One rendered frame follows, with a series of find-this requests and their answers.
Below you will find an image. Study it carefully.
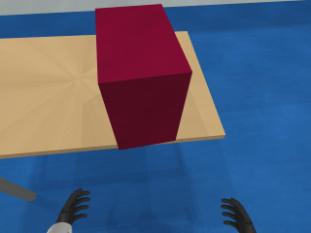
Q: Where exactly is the robot left forearm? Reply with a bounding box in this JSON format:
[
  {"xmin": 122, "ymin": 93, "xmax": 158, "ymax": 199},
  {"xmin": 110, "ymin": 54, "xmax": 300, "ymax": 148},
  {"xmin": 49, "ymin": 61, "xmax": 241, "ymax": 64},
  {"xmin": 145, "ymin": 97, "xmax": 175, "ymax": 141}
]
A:
[{"xmin": 47, "ymin": 222, "xmax": 73, "ymax": 233}]

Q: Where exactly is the right robot hand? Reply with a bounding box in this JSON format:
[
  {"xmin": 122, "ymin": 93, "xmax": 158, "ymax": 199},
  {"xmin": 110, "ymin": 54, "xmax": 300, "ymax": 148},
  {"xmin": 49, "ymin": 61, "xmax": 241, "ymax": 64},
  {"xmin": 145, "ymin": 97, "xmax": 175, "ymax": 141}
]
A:
[{"xmin": 221, "ymin": 197, "xmax": 257, "ymax": 233}]

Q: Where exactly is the table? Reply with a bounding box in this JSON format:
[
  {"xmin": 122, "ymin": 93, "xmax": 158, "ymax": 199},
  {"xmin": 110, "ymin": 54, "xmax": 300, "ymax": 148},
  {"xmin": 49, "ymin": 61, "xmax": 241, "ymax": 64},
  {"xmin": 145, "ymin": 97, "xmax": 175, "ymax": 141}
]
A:
[{"xmin": 0, "ymin": 31, "xmax": 225, "ymax": 202}]

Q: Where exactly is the carton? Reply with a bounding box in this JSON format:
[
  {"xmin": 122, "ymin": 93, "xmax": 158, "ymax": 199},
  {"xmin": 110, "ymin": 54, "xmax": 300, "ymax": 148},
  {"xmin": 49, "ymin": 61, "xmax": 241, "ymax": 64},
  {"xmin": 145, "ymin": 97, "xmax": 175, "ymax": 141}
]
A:
[{"xmin": 95, "ymin": 4, "xmax": 192, "ymax": 150}]

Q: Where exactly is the left robot hand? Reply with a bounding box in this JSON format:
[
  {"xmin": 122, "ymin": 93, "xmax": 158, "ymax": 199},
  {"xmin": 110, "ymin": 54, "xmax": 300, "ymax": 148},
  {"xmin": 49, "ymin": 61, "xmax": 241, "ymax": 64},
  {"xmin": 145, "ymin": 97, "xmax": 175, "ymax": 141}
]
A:
[{"xmin": 56, "ymin": 188, "xmax": 90, "ymax": 225}]

